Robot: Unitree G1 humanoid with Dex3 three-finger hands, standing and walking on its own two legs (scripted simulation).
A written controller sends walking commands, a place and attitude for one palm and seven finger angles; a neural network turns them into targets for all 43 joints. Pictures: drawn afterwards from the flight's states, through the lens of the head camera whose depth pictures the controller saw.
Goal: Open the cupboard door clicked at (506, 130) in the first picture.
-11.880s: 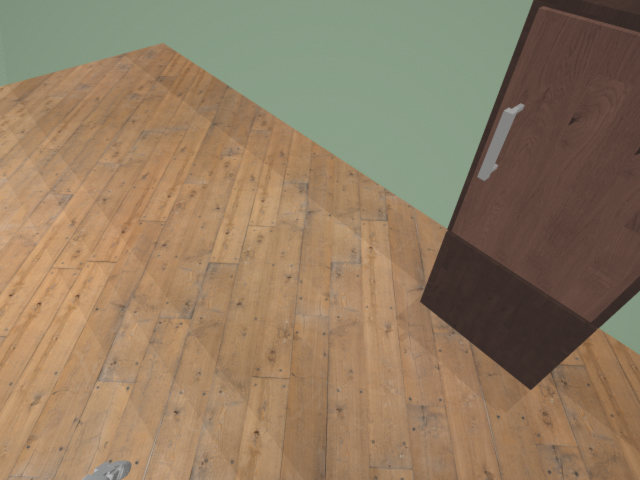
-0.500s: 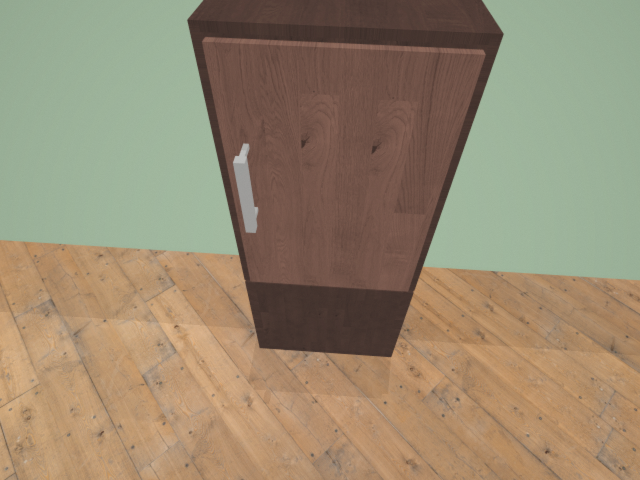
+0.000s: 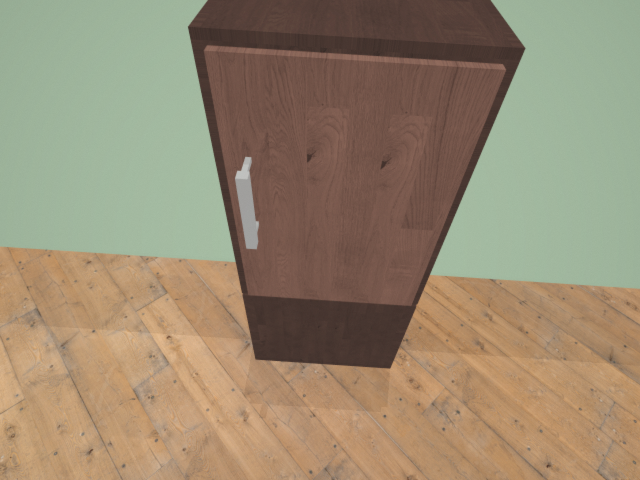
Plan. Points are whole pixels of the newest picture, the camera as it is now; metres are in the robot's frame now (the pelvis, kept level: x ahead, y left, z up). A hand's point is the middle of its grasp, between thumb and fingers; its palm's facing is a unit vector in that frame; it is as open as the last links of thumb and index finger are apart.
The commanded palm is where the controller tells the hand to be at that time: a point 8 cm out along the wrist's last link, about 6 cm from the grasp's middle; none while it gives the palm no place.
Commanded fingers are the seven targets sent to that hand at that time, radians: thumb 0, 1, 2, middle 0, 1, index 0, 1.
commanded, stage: raise the hand with hooked fingers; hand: left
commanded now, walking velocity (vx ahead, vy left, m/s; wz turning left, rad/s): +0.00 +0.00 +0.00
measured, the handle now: (249, 205) +0.55 +0.15 -0.01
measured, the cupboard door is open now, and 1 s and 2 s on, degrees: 0 0 0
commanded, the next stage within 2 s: none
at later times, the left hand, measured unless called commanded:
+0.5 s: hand out of the picture +0.14 +0.18 -0.08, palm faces +0.06 -1.00 +0.00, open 8.7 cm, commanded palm +0.13 +0.25 -0.05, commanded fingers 0.00 0.36 0.67 -0.24 -0.64 -0.24 -0.64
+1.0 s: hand (133, 405) +0.21 +0.24 -0.03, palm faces +0.07 -1.00 -0.05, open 11.7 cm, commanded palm +0.18 +0.29 -0.02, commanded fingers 0.00 -0.22 0.42 -0.28 -1.02 -0.28 -1.02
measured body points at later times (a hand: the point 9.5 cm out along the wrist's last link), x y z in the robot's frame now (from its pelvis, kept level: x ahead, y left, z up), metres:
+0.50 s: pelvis -0.03 -0.04 -0.08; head +0.01 -0.02 +0.36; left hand +0.13 +0.24 -0.07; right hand +0.20 -0.29 -0.12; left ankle +0.03 +0.07 -0.73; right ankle -0.01 -0.11 -0.73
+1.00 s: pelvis -0.02 -0.01 -0.07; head +0.05 +0.01 +0.37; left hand +0.20 +0.30 -0.02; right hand +0.14 -0.25 -0.16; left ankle +0.03 +0.07 -0.73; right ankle -0.01 -0.11 -0.73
